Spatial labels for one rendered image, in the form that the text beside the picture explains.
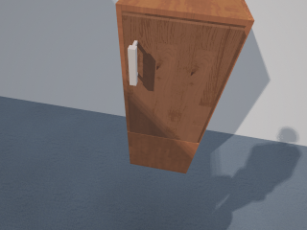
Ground handle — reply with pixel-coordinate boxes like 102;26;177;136
128;40;138;86

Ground cupboard door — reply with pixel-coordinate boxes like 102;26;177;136
121;12;245;144

